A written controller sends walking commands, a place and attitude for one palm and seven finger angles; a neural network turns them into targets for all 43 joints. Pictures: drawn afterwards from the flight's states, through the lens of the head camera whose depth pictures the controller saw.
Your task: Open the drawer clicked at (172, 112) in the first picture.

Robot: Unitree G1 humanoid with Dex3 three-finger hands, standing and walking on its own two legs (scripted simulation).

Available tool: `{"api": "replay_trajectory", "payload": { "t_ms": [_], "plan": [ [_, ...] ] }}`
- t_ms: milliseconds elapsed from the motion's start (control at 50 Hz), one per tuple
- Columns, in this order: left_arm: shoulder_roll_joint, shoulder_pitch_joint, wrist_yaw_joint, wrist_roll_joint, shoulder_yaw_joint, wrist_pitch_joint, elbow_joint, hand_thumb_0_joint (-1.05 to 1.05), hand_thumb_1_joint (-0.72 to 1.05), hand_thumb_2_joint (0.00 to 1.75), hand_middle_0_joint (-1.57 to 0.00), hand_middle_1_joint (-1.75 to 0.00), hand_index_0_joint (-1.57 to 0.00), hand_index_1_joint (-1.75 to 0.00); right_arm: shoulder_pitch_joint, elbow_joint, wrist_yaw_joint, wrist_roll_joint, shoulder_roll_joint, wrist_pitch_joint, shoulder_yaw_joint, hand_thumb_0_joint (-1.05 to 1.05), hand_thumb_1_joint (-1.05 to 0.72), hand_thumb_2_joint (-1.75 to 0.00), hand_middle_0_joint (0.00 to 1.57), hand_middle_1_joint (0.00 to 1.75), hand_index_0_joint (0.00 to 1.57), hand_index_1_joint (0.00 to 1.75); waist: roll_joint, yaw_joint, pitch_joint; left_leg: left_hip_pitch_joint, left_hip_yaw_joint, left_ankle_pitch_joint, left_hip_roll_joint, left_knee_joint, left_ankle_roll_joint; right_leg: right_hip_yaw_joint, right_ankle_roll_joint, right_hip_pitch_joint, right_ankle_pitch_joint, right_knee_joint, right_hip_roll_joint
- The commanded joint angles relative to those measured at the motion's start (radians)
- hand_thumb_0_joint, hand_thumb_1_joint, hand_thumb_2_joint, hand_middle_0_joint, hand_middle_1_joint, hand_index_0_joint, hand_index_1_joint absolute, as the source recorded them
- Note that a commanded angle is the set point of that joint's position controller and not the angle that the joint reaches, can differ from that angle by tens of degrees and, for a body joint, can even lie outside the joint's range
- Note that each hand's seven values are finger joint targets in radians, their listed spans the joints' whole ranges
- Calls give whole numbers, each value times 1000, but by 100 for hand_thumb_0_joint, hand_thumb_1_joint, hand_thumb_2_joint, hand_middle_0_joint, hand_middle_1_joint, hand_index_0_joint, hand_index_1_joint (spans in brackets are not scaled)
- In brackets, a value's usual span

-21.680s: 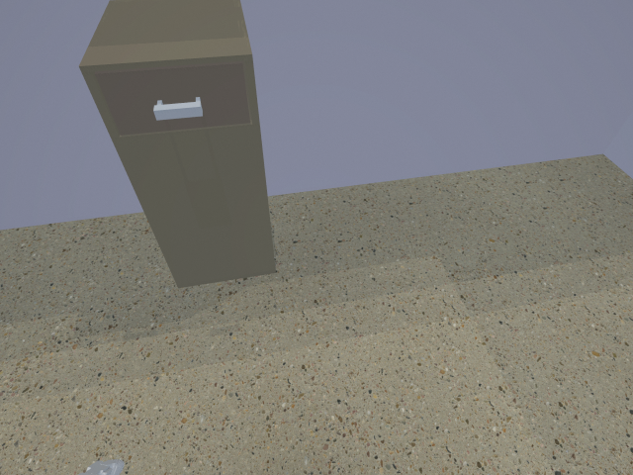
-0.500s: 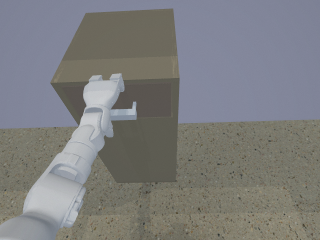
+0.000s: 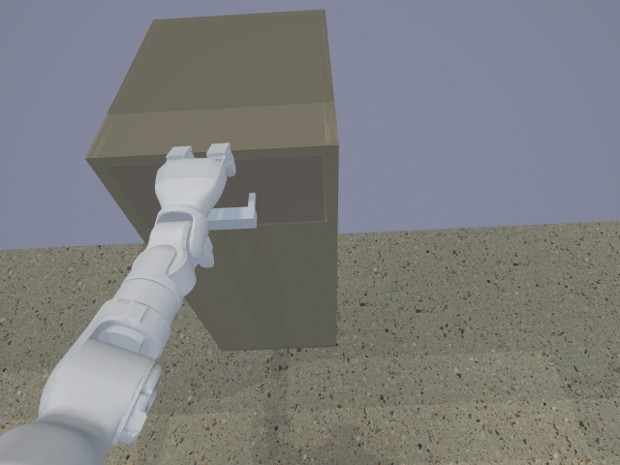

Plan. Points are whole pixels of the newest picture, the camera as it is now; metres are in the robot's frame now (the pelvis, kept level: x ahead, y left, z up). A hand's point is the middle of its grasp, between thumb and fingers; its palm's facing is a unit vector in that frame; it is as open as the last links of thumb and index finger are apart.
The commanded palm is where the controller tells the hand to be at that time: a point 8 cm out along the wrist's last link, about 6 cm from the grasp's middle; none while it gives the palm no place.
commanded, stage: lower the fingers behind the handle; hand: left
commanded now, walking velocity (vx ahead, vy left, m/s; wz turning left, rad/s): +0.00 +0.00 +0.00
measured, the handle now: (224, 209) +0.50 +0.15 +0.00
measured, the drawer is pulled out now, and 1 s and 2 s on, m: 0.00 0.00 0.00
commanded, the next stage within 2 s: lift the fingers back up to retry in 1.60 s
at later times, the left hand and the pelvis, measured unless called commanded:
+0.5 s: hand (202, 225) +0.45 +0.16 +0.03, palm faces -0.01 -0.02 -1.00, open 13.8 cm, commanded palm +0.42 +0.17 +0.08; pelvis +0.00 -0.01 +0.00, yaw +1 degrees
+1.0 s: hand (206, 232) +0.45 +0.17 +0.01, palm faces +0.00 -0.03 -1.00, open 13.8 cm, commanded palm +0.42 +0.17 +0.05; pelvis +0.00 +0.00 -0.01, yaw +0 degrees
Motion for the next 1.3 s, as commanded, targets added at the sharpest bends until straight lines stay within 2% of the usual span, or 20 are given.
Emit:
{"api": "replay_trajectory", "payload": {
  "t_ms": [0, 20, 60, 120, 160, 220, 240, 320, 400, 440, 540, 700, 760, 820, 900, 980, 1100, 1160, 1220, 1280],
  "plan": [
    [191, -423, 29, 1, 74, 42, -172, 0, -50, 30, -30, -120, -30, -120, 0, -105, -4, 0, -118, -23, -35, 0, -90, -90, 20, 30, 20, 30, -96, 1, -375, 154, -9, 379, -24, -37, 14, 15, 4, 255, 383, -48, 6],
    [170, -422, 21, -3, 54, 44, -156, 0, -50, 30, -30, -120, -30, -120, 4, -101, -5, 0, -117, -21, -32, 0, -90, -90, 20, 30, 20, 30, -116, -7, -350, 143, -7, 358, -23, -41, 16, 16, 9, 247, 381, -51, 2],
    [190, -395, 10, 0, 68, 44, -138, 0, -50, 30, -30, -120, -30, -120, 0, -103, -9, 2, -123, -18, -29, 0, -90, -90, 20, 30, 20, 30, -138, -3, -321, 115, -1, 327, -26, -47, 19, 20, 11, 251, 372, -57, -1],
    [207, -380, -2, 13, 77, 22, -159, 0, -50, 30, -30, -120, -30, -120, 1, -115, -14, -1, -118, -17, -29, 0, -90, -90, 20, 30, 20, 30, -120, 5, -347, 115, 2, 338, -29, -40, 20, 29, 10, 270, 395, -48, -4],
    [163, -378, 0, 11, 52, -1, -192, 0, -50, 30, -30, -120, -30, -120, 6, -119, -12, -3, -112, -21, -34, 0, -90, -90, 20, 30, 20, 30, -111, -1, -347, 134, 1, 361, -27, -29, 20, 24, 9, 252, 413, -43, -3],
    [158, -378, 14, 13, 53, -28, -227, 0, -50, 30, -30, -120, -30, -120, 10, -122, -8, -7, -109, -24, -40, 0, -90, -90, 20, 30, 20, 30, -87, -5, -362, 148, -2, 373, -27, -13, 18, 26, 7, 234, 411, -35, -2],
    [184, -368, 25, 14, 80, -31, -220, 0, -50, 30, -30, -120, -30, -120, 13, -119, -8, -7, -110, -26, -40, 0, -90, -90, 20, 30, 20, 30, -96, 1, -358, 133, -2, 364, -29, -10, 18, 27, 8, 235, 408, -31, -2],
    [197, -400, 66, 30, 87, -23, -214, 0, -50, 30, -30, -120, -30, -120, 10, -108, -9, -10, -107, -28, -41, 0, -90, -90, 20, 30, 20, 30, -83, -13, -360, 113, -2, 347, -31, 4, 16, 30, 8, 216, 400, -21, -3],
    [147, -432, 77, 27, 52, -7, -198, 0, -50, 30, -30, -120, -30, -120, 15, -100, -5, -13, -106, -29, -45, 0, -90, -90, 20, 30, 20, 30, -79, -30, -377, 126, -5, 362, -31, 19, 16, 25, 7, 196, 407, -16, 0],
    [190, -400, 74, 26, 86, -2, -175, 0, -50, 30, -30, -120, -30, -120, 21, -97, -8, -12, -109, -24, -45, 0, -90, -90, 20, 30, 20, 30, -96, -21, -395, 108, -3, 355, -34, 27, 18, 28, 10, 216, 422, -6, -1],
    [159, -374, 61, 26, 65, -14, -155, 0, -50, 30, -30, -120, -30, -120, 31, -99, -7, -14, -111, -22, -45, 0, -90, -90, 20, 30, 20, 30, -84, -23, -378, 90, -7, 359, -32, 38, 16, 25, 9, 186, 421, 4, 0],
    [184, -362, 101, 43, 104, -43, -159, 0, -50, 30, -30, -120, -30, -120, 50, -97, 1, -22, -109, -29, -53, 0, -90, -90, 20, 30, 20, 30, -76, -17, -404, 60, -9, 354, -31, 64, 16, 26, 3, 163, 402, 27, 5],
    [188, -384, 123, 45, 100, -27, -116, 0, -50, 30, -30, -120, -30, -120, 58, -88, 0, -20, -112, -33, -50, 0, -90, -90, 20, 30, 20, 30, -105, -32, -363, 21, -8, 292, -29, 65, 18, 26, 8, 127, 344, 24, 6],
    [209, -404, 137, 51, 114, -19, -117, 0, -50, 30, -30, -120, -30, -120, 70, -83, 0, -25, -110, -34, -51, 0, -90, -90, 20, 30, 20, 30, -59, -27, -426, 31, -9, 322, -30, 78, 17, 29, 5, 141, 370, 45, 6],
    [191, -337, 121, 38, 116, 1, -69, 0, -50, 30, -30, -120, -30, -120, 73, -85, 3, -26, -113, -30, -52, 0, -90, -90, 20, 30, 20, 30, -99, -23, -423, 6, -3, 333, -31, 86, 17, 28, 7, 161, 411, 46, 7],
    [162, -323, 106, 42, 76, 6, -25, 0, -50, 30, -30, -120, -30, -120, 74, -87, 1, -17, -118, -29, -45, 0, -90, -90, 20, 30, 20, 30, -112, -36, -341, -27, -6, 261, -26, 77, 18, 23, 7, 95, 316, 36, 9],
    [127, -386, 109, 41, 42, 15, 34, 0, -50, 30, -30, -120, -30, -120, 93, -83, 1, -17, -123, -44, -43, 0, -90, -90, 20, 30, 20, 30, -107, -66, -304, -52, -14, 191, -25, 93, 19, 16, 4, 4, 213, 41, 14],
    [136, -398, 107, 41, 37, 30, 82, 0, -50, 30, -30, -120, -30, -120, 107, -79, -1, -17, -127, -51, -39, 0, -90, -90, 20, 30, 20, 30, -123, -76, -306, -84, -15, 158, -26, 108, 22, 19, 9, -22, 183, 54, 13],
    [119, -423, 100, 37, 25, 35, 73, 0, -50, 30, -30, -120, -30, -120, 118, -83, 2, -19, -124, -54, -41, 0, -90, -90, 20, 30, 20, 30, -73, -76, -354, -69, -16, 175, -24, 125, 19, 17, 6, -35, 189, 75, 14],
    [117, -417, 92, 27, 28, 35, 76, 0, -50, 30, -30, -120, -30, -120, 123, -91, 4, -19, -123, -55, -40, 0, -90, -90, 20, 30, 20, 30, -98, -73, -361, -81, -18, 172, -23, 131, 21, 16, 8, -29, 191, 80, 16]
  ]
}}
